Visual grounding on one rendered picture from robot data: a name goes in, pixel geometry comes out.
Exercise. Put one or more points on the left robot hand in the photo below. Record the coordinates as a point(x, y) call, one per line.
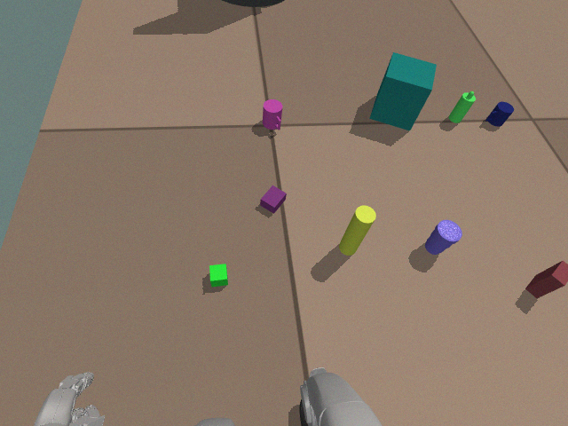
point(59, 405)

